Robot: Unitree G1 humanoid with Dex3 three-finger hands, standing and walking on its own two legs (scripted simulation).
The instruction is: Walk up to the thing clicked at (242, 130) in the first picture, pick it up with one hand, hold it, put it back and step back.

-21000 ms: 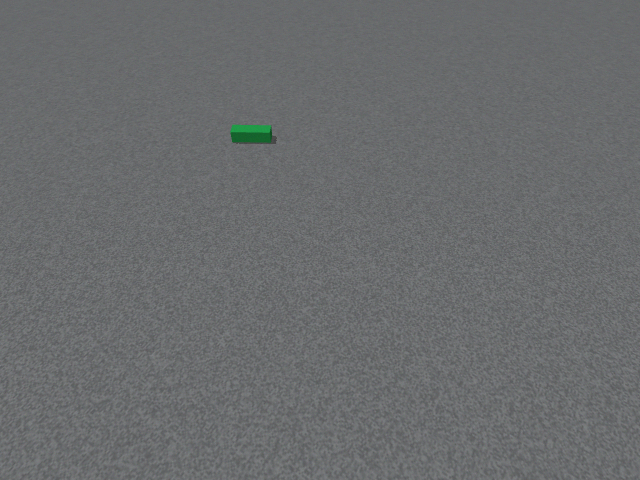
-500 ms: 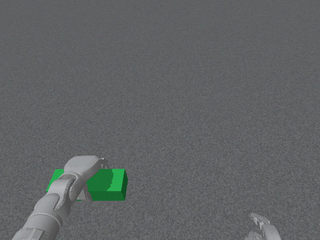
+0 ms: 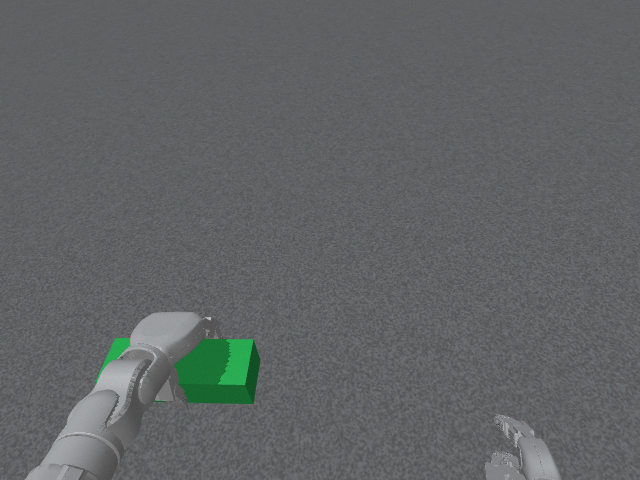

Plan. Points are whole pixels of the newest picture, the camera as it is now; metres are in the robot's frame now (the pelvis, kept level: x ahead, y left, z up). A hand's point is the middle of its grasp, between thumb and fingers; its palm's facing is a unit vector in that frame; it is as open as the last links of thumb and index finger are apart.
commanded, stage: hold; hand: left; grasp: from above
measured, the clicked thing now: (183, 370) +0.28 +0.22 -0.06
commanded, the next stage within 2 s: crouch in 0.42 s
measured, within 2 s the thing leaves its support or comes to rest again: neither
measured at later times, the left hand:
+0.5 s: hand (179, 359) +0.29 +0.22 -0.03, palm faces -0.47 -0.03 -0.88, open 9.8 cm
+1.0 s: hand (191, 381) +0.30 +0.24 -0.14, palm faces -0.45 +0.04 -0.89, open 9.7 cm
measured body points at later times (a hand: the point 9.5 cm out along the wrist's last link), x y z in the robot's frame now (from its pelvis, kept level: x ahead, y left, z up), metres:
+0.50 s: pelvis +0.01 +0.00 +0.00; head +0.02 -0.02 +0.45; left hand +0.31 +0.22 +0.02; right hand +0.16 -0.25 -0.11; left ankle +0.01 +0.13 -0.73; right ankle +0.05 -0.13 -0.73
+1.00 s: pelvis +0.00 +0.00 -0.05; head +0.07 +0.01 +0.40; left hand +0.32 +0.24 -0.09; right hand +0.12 -0.27 -0.17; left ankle +0.01 +0.13 -0.73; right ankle +0.05 -0.13 -0.73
